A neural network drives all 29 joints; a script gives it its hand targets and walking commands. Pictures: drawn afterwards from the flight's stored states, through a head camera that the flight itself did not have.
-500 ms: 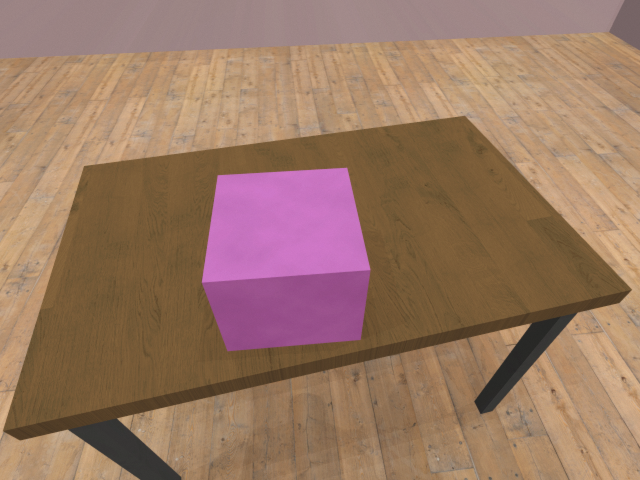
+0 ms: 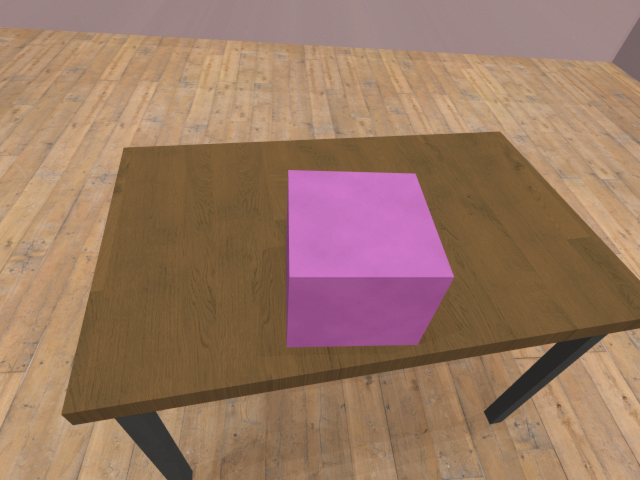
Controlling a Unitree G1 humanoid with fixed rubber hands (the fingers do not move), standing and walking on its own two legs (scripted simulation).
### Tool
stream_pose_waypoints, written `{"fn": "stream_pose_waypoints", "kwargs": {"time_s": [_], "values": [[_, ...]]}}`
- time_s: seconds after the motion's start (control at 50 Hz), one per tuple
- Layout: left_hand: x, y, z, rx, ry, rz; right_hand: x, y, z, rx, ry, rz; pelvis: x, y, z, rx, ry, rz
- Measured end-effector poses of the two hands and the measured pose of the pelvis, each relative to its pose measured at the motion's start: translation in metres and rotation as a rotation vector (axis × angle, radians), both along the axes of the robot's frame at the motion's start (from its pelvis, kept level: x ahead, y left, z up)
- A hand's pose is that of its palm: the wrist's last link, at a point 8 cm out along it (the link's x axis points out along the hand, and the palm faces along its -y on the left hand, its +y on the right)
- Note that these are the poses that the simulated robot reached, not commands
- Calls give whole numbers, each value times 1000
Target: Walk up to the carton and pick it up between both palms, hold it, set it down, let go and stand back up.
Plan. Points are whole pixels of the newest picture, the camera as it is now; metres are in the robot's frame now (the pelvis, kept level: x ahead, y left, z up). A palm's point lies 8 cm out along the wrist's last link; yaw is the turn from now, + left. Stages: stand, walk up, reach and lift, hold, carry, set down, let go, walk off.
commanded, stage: walk up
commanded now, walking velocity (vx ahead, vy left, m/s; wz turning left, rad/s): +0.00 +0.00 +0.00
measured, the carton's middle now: (353, 257) +0.48 -0.02 -0.01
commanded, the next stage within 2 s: stand in 1.48 s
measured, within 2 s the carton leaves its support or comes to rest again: neither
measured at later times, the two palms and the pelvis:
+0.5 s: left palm out of the picture +0.03 +0.22 -0.15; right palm out of the picture -0.05 -0.27 -0.13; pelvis -0.01 -0.03 +0.00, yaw -1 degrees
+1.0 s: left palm out of the picture +0.04 +0.12 -0.15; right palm out of the picture +0.01 -0.31 -0.15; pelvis +0.00 -0.10 +0.00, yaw +0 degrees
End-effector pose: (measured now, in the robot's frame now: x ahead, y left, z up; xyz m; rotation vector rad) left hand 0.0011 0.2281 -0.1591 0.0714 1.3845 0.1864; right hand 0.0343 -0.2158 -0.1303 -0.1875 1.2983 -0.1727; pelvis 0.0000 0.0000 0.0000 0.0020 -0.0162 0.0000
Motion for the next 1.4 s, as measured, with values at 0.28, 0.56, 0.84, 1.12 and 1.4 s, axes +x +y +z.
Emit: {"fn": "stream_pose_waypoints", "kwargs": {"time_s": [0.28,0.56,0.84,1.12,1.4], "values": [[-5,-8,19,33,43,-56,-23,14,-23,86,52,-62,5,12,2,0,-20,10],[43,-17,9,66,-25,-112,-93,-72,1,-80,198,-150,-8,-42,-2,3,25,-17],[45,-101,34,91,-103,-96,-33,-98,-35,106,87,-74,3,-91,-1,-2,-1,13],[20,-109,5,-5,-50,-12,-35,-94,-8,30,113,-24,6,-98,2,-1,-20,4],[-24,-105,14,13,96,-21,-40,-73,-19,94,127,-46,7,-87,3,-3,-26,4]]}}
